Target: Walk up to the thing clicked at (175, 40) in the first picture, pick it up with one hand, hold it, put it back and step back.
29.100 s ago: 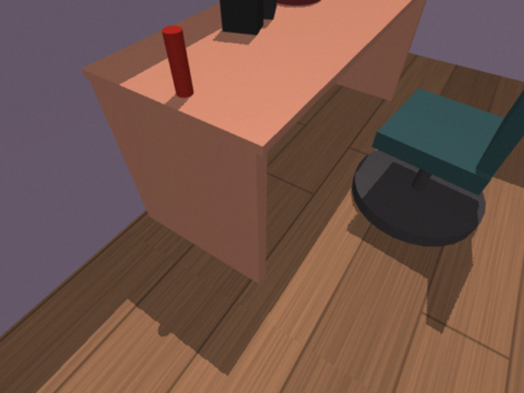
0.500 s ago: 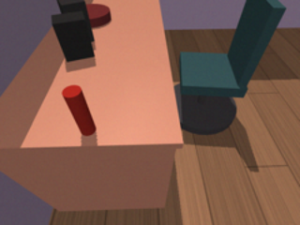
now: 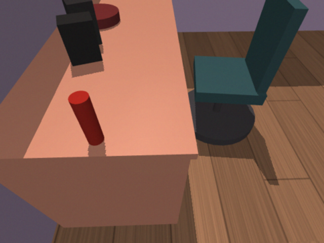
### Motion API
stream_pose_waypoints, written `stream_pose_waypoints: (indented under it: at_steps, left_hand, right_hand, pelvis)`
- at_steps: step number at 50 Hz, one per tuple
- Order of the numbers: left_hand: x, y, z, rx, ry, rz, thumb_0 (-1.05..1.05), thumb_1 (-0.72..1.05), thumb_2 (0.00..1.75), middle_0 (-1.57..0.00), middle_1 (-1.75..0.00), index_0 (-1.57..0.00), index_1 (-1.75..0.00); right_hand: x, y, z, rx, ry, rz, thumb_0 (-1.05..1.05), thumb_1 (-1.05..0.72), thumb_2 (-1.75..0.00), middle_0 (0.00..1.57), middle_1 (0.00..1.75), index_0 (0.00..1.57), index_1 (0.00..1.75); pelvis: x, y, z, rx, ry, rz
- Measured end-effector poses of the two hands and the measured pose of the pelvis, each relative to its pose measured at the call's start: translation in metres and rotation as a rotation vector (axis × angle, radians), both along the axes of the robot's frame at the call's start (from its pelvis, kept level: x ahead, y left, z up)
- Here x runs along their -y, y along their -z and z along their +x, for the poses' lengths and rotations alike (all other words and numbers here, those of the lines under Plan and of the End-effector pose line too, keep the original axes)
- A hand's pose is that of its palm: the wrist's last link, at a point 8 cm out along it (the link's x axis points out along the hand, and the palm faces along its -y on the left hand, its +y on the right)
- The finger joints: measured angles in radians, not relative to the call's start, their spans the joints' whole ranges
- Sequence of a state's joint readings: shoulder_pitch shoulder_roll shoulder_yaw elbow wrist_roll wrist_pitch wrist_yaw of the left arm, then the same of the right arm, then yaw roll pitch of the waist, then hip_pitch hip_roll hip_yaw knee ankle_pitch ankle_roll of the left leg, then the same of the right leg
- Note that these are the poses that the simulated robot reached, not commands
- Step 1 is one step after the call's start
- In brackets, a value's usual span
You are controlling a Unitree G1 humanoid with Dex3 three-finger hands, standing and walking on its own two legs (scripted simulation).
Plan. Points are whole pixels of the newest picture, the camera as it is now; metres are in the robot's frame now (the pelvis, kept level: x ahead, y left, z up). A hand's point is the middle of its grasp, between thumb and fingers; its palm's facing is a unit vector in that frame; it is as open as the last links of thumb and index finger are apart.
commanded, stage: stand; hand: left
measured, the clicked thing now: (88, 120) +0.43 +0.22 +0.06
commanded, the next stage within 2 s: step back in 0.64 s
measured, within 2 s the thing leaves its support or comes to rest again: neither
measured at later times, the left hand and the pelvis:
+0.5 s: hand out of the picture +0.06 +0.26 -0.16, palm faces -0.02 -0.94 -0.34, open 7.4 cm; pelvis +0.00 +0.00 +0.00, yaw +0 degrees
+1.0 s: hand out of the picture +0.07 +0.30 -0.18, palm faces -0.04 -0.92 -0.38, open 7.4 cm; pelvis -0.06 +0.03 -0.03, yaw +0 degrees
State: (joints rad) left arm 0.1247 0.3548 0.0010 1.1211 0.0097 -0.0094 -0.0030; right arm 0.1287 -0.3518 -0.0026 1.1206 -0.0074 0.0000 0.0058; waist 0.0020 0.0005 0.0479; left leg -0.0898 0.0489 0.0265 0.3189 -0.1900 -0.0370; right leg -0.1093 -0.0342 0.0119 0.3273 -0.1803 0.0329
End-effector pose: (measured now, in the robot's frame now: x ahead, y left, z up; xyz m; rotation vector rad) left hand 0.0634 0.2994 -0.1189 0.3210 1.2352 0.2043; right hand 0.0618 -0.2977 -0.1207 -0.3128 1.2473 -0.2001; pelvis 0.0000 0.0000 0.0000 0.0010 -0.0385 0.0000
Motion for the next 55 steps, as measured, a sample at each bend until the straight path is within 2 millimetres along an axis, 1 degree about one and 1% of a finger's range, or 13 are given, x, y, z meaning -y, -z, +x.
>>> stream_pose_waypoints:
  at_steps: [21,33,40,43,46,48,51,53,55]
  left_hand:
    - [-0.001,0.002,-0.008,-0.018,-0.004,-0.005,0.01,0.9,0.9,-0.2,-0.3,-0.2,-0.3]
    - [-0.002,0.001,-0.006,-0.017,-0.012,-0.001,0.01,0.9,0.9,-0.2,-0.3,-0.2,-0.3]
    - [-0.012,0.004,-0.003,0.019,-0.019,0.034,0.01,0.9,0.9,-0.2,-0.3,-0.2,-0.3]
    - [-0.017,0.006,-0.003,0.04,-0.002,0.042,0.01,0.9,0.9,-0.2,-0.3,-0.2,-0.3]
    - [-0.025,0.01,-0.004,0.057,0.031,0.045,0.01,0.9,0.9,-0.2,-0.3,-0.2,-0.3]
    - [-0.033,0.015,-0.002,0.071,0.052,0.044,0.01,0.9,0.9,-0.2,-0.3,-0.2,-0.3]
    - [-0.047,0.028,0.005,0.11,0.06,0.033,0.01,0.9,0.9,-0.2,-0.3,-0.2,-0.3]
    - [-0.05,0.031,0.005,0.123,0.056,0.029,0.01,0.9,0.9,-0.2,-0.3,-0.2,-0.3]
    - [-0.049,0.03,0.0,0.118,0.056,0.021,0.01,0.9,0.9,-0.2,-0.3,-0.2,-0.29]
  right_hand:
    - [-0.001,0.0,-0.005,-0.012,-0.002,0.0,0.0,-0.91,-0.9,0.2,0.3,0.2,0.29]
    - [-0.001,0.002,0.001,-0.009,-0.006,0.004,0.0,-0.91,-0.9,0.2,0.3,0.2,0.29]
    - [0.011,0.007,0.004,0.01,0.004,-0.019,0.0,-0.91,-0.9,0.2,0.3,0.2,0.3]
    - [0.015,0.008,0.0,0.022,0.003,-0.042,0.0,-0.91,-0.9,0.2,0.3,0.2,0.29]
    - [0.012,0.006,-0.009,0.031,0.006,-0.061,0.0,-0.91,-0.9,0.2,0.3,0.2,0.29]
    - [0.006,0.004,-0.021,0.037,0.01,-0.075,0.0,-0.91,-0.9,0.2,0.3,0.2,0.29]
    - [-0.003,0.006,-0.047,0.022,-0.001,-0.114,0.0,-0.91,-0.9,0.2,0.3,0.2,0.29]
    - [-0.011,0.004,-0.069,-0.019,0.001,-0.114,0.0,-0.91,-0.9,0.2,0.3,0.2,0.29]
    - [-0.019,-0.002,-0.089,-0.054,0.011,-0.111,0.0,-0.91,-0.9,0.2,0.3,0.2,0.29]
  pelvis:
    - [-0.001,0.0,-0.003,-0.003,-0.002,0.0]
    - [-0.001,0.001,-0.001,-0.009,-0.001,0.001]
    - [0.001,0.011,-0.023,-0.013,-0.001,-0.003]
    - [-0.003,0.016,-0.035,-0.009,-0.002,-0.004]
    - [-0.014,0.02,-0.047,-0.01,0.006,0.003]
    - [-0.022,0.024,-0.054,-0.017,0.007,0.001]
    - [-0.035,0.035,-0.066,-0.02,0.004,-0.007]
    - [-0.038,0.033,-0.075,-0.008,0.01,-0.008]
    - [-0.039,0.026,-0.081,-0.01,0.009,-0.021]
